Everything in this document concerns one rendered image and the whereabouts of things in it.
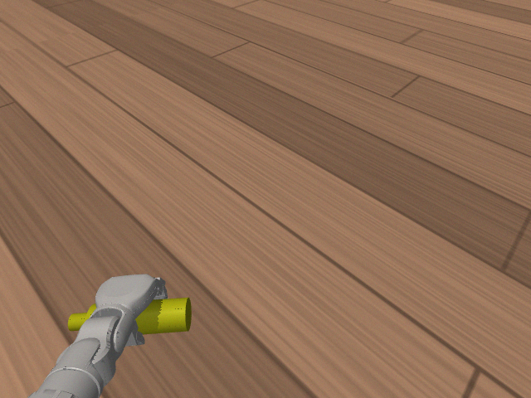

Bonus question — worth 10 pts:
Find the left robot arm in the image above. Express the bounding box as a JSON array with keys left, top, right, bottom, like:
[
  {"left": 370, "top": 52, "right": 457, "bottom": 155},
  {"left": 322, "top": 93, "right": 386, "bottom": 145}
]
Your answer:
[{"left": 27, "top": 303, "right": 135, "bottom": 398}]

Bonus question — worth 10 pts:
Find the left robot hand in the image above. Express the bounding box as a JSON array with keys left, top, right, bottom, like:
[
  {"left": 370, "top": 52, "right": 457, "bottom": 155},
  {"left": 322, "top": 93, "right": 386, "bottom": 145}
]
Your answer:
[{"left": 95, "top": 274, "right": 168, "bottom": 347}]

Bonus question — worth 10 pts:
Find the bottle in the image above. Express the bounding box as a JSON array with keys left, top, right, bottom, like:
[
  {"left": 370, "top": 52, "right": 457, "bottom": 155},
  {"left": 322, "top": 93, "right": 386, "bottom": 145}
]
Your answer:
[{"left": 68, "top": 298, "right": 192, "bottom": 334}]

